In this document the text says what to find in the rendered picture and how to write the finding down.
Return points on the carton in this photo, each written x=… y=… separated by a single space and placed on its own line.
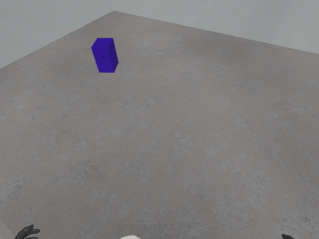
x=105 y=55

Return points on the robot left hand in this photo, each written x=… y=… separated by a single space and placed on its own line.
x=26 y=232

